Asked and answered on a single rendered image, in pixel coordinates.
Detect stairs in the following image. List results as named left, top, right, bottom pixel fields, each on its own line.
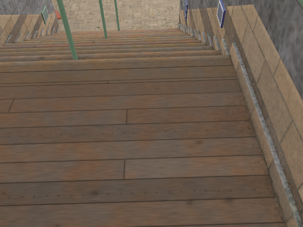
left=0, top=27, right=221, bottom=62

